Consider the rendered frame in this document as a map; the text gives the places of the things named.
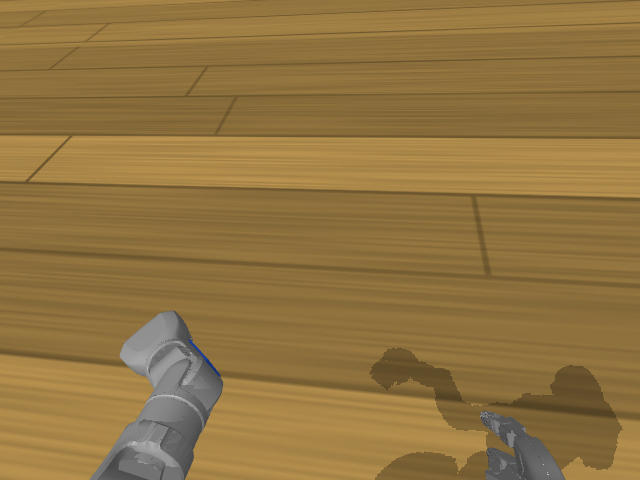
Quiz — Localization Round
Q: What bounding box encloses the left robot hand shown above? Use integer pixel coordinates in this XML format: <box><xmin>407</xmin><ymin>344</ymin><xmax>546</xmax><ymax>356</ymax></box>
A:
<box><xmin>120</xmin><ymin>311</ymin><xmax>193</xmax><ymax>377</ymax></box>

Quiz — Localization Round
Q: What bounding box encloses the left robot arm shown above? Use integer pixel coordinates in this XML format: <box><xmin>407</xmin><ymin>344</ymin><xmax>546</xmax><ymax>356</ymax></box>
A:
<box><xmin>89</xmin><ymin>338</ymin><xmax>223</xmax><ymax>480</ymax></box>

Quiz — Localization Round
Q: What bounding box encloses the cube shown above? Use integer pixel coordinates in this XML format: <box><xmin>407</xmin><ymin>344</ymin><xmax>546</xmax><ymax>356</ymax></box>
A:
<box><xmin>189</xmin><ymin>339</ymin><xmax>221</xmax><ymax>377</ymax></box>

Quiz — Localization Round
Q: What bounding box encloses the right robot hand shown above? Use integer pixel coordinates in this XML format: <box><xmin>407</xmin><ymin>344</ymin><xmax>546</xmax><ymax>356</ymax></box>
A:
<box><xmin>480</xmin><ymin>411</ymin><xmax>565</xmax><ymax>480</ymax></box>

